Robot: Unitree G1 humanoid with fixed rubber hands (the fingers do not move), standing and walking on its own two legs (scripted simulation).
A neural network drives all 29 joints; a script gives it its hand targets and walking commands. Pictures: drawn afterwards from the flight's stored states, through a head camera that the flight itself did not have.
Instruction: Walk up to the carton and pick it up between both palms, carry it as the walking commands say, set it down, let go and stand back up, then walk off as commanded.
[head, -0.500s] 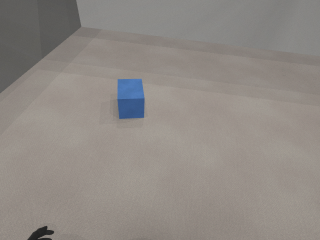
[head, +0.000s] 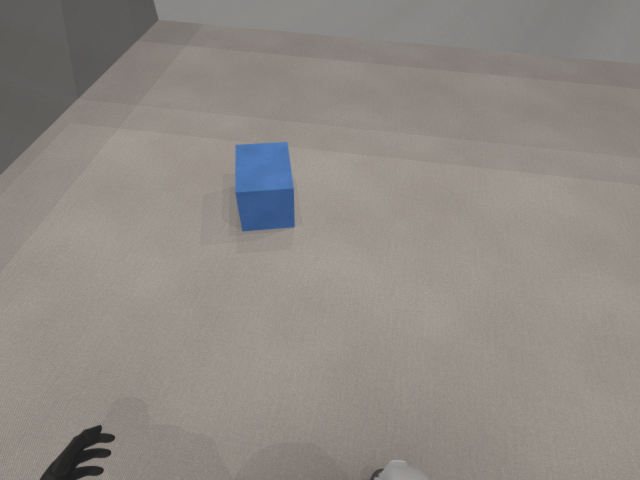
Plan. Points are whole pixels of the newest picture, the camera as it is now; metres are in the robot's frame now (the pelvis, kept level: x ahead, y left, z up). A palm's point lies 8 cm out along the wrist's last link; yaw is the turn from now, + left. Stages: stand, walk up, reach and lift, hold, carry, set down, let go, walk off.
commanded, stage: walk up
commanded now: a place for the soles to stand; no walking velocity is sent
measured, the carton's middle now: (265, 186) +1.31 +0.23 -0.65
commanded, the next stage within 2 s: none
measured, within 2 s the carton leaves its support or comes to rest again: neither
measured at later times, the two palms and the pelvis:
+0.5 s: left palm (106, 406) +0.24 +0.30 -0.08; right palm out of the picture +0.13 -0.35 -0.09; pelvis +0.12 -0.03 -0.02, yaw +3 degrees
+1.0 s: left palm (118, 363) +0.30 +0.31 -0.08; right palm (538, 327) +0.37 -0.34 -0.09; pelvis +0.27 -0.03 -0.01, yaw +3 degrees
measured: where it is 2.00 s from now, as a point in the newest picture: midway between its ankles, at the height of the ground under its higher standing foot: (312, 370)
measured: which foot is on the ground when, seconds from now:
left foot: down 0.00-0.08, up 0.10-0.34, down 0.36-0.64, up 0.66-1.00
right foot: up 0.00-0.04, down 0.06-0.34, up 0.36-0.62, down 0.64-1.00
